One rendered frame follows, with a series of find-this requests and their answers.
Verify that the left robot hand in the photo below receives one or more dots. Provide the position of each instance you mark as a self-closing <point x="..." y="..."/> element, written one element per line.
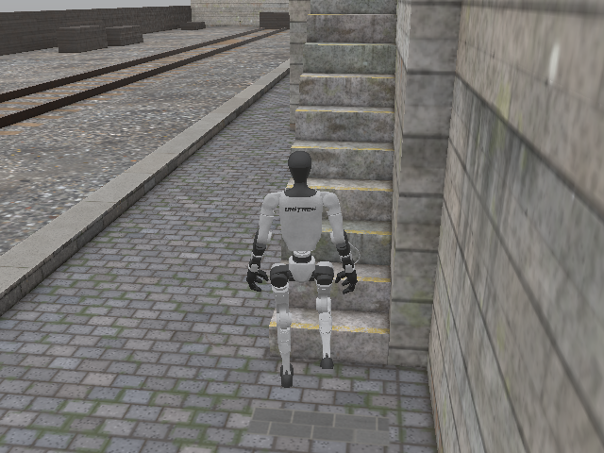
<point x="251" y="277"/>

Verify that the right robot hand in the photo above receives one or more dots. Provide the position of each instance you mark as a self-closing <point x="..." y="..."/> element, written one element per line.
<point x="351" y="278"/>

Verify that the right robot forearm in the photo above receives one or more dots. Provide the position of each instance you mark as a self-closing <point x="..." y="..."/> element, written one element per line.
<point x="345" y="255"/>

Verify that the robot right upper arm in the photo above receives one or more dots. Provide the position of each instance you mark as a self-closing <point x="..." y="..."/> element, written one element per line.
<point x="331" y="201"/>

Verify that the robot left shin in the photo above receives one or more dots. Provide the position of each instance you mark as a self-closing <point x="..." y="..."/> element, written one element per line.
<point x="284" y="345"/>

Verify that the left robot forearm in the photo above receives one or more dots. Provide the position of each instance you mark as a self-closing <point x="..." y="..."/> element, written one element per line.
<point x="256" y="255"/>

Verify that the robot left upper arm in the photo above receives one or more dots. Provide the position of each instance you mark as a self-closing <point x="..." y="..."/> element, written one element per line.
<point x="270" y="202"/>

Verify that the humanoid robot head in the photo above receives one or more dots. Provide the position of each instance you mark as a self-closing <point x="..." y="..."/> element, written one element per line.
<point x="299" y="163"/>

